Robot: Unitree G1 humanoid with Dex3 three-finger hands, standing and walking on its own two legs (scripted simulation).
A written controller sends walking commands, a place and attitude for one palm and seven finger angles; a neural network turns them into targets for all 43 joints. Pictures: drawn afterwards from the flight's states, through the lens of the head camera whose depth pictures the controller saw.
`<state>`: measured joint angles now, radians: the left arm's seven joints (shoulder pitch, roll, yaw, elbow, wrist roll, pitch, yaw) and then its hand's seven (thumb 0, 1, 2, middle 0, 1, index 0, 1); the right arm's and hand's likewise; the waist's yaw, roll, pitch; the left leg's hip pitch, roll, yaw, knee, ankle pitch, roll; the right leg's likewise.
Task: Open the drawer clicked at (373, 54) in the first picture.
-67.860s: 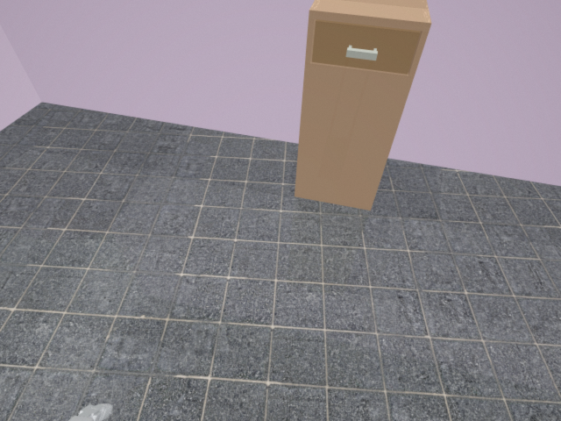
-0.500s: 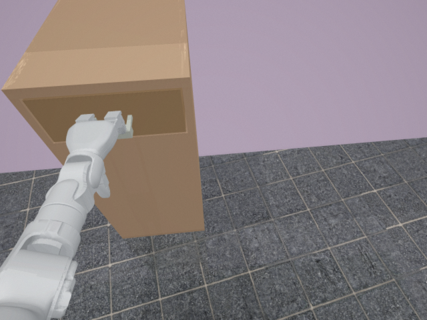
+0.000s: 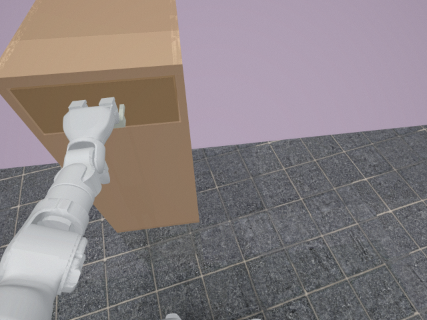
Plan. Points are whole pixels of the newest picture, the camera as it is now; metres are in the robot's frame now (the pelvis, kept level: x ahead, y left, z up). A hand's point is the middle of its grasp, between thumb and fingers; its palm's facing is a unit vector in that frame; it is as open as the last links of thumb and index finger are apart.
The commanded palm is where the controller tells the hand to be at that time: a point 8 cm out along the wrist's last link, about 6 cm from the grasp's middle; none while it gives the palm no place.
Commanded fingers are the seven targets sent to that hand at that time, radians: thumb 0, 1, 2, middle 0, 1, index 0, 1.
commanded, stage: lower the fingers behind the handle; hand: left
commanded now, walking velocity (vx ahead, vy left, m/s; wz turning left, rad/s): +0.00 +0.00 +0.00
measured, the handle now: (102, 116) +0.56 +0.25 +0.04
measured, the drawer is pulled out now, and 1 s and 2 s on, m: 0.00 0.00 0.00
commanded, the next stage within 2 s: lift the fingers back up to retry in 0.20 s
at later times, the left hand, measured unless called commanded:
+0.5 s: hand (99, 140) +0.46 +0.23 +0.06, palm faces +0.00 +0.02 -1.00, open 13.3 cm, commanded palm +0.44 +0.22 +0.10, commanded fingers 0.00 -0.50 0.30 -0.30 -1.20 -0.30 -1.20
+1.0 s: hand (88, 119) +0.48 +0.24 +0.10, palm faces -0.02 -0.02 -1.00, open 13.9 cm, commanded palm +0.45 +0.23 +0.15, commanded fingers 0.00 -0.50 0.30 -0.30 -1.20 -0.30 -1.20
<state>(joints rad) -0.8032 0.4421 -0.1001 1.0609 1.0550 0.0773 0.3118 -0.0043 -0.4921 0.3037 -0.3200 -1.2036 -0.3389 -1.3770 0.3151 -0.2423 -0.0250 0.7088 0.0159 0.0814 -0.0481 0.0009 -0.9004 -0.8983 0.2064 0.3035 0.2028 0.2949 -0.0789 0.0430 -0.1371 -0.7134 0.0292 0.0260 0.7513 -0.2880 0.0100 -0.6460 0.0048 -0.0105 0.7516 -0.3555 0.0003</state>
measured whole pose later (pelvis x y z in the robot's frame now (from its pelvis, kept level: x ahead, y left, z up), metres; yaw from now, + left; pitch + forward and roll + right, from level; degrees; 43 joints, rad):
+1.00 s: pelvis +0.05 +0.00 +0.02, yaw +0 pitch +11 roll +0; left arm -0.64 0.46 -0.08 0.77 1.00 0.14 0.15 0.00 -0.49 0.30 -0.32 -1.20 -0.31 -1.20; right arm 0.28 -0.26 -0.04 0.70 0.04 0.11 -0.05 0.00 -0.90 -0.90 0.21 0.30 0.20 0.29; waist -0.04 0.06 -0.13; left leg -0.49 0.02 0.04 0.60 -0.30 0.01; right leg -0.42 0.00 0.01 0.59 -0.36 0.00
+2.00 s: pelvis +0.04 +0.00 +0.02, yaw +0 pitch +10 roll +0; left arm -0.64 0.50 -0.11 0.81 0.97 0.07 0.09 -0.01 -0.49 0.30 -0.32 -1.20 -0.31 -1.20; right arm 0.33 -0.26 -0.05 0.73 0.04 0.09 -0.06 0.00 -0.90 -0.90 0.21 0.30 0.20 0.29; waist -0.04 0.06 -0.10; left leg -0.50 0.02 0.03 0.61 -0.28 0.01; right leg -0.43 0.00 -0.01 0.60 -0.35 0.00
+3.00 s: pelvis +0.04 -0.01 +0.02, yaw -1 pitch +11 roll +0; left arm -0.65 0.58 -0.04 0.87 1.01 0.01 0.01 0.00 -0.49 0.30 -0.33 -1.21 -0.31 -1.21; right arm 0.30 -0.25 -0.02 0.67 0.04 0.11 -0.09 0.00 -0.90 -0.90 0.21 0.30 0.20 0.30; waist -0.05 0.04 -0.10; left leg -0.49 0.03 0.04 0.59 -0.28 0.00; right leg -0.43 0.01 0.00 0.58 -0.34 -0.01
